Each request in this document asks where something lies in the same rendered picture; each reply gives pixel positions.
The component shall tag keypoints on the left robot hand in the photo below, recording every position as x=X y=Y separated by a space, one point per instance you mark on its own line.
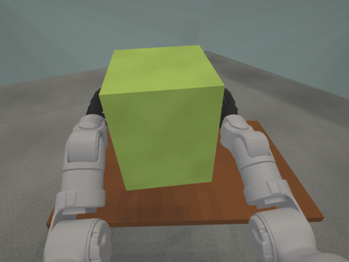
x=95 y=106

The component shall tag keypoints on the right robot upper arm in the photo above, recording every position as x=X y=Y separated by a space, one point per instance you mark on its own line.
x=283 y=235

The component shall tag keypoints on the carton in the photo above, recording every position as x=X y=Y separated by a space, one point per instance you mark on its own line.
x=162 y=106

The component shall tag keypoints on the robot right forearm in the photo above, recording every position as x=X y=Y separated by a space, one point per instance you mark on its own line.
x=263 y=184

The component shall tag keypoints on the table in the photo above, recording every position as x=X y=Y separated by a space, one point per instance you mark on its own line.
x=220 y=201

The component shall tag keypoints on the left robot upper arm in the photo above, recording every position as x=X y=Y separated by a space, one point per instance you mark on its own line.
x=80 y=240

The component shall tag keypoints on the right robot hand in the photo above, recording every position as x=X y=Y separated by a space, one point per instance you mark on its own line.
x=228 y=107

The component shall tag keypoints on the robot left forearm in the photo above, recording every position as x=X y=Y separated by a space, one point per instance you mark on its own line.
x=83 y=171

